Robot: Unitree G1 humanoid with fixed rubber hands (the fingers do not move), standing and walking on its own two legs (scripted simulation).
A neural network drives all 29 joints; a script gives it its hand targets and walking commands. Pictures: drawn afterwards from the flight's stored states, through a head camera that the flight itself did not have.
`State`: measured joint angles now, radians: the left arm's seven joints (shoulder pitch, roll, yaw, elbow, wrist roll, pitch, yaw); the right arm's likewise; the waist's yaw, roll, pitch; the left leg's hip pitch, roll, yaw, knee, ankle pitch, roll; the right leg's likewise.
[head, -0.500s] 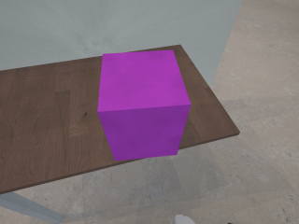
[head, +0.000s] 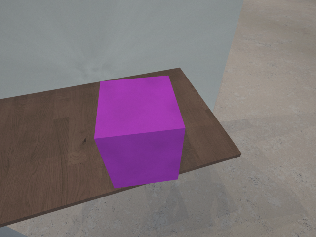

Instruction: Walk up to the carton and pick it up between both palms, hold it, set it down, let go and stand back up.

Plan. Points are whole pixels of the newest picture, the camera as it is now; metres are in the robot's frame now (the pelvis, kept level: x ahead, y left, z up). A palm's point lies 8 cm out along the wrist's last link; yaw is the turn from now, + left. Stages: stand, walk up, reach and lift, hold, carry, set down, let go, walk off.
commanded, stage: walk up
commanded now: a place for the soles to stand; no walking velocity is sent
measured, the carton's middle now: (141, 132) +0.42 +0.04 +0.02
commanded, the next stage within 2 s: stand in 0.10 s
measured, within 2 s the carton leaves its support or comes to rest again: neither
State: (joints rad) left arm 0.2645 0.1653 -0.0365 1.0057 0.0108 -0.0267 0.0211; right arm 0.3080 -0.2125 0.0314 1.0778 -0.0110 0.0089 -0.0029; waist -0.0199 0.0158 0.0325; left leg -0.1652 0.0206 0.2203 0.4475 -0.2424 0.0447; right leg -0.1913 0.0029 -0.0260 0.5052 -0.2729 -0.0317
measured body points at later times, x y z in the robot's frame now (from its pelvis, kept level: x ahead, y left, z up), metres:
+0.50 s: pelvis -0.04 -0.02 -0.04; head +0.04 +0.00 +0.40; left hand +0.15 +0.24 -0.15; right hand +0.17 -0.24 -0.16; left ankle +0.01 +0.09 -0.74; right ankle +0.00 -0.10 -0.74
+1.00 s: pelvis -0.04 -0.03 -0.01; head +0.01 -0.02 +0.43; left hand +0.12 +0.23 -0.10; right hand +0.12 -0.21 -0.12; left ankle +0.01 +0.09 -0.74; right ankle +0.00 -0.10 -0.74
